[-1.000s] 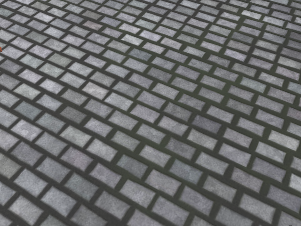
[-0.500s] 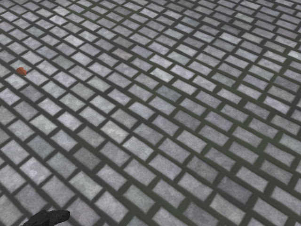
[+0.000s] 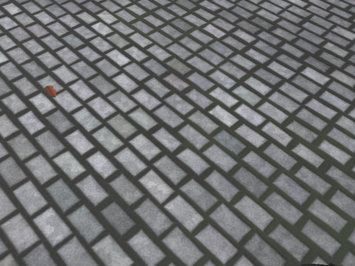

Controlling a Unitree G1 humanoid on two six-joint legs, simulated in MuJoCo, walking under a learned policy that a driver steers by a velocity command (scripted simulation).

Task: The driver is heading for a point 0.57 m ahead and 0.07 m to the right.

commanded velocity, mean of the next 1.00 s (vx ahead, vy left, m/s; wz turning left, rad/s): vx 0.02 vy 0.00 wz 0.01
